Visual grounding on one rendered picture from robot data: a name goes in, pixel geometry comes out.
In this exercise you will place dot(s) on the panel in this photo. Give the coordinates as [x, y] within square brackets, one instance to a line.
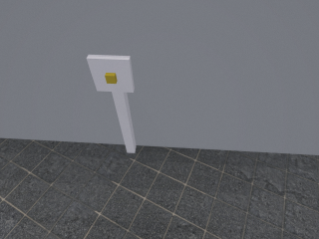
[122, 66]

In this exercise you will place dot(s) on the button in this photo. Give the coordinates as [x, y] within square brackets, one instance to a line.
[111, 78]

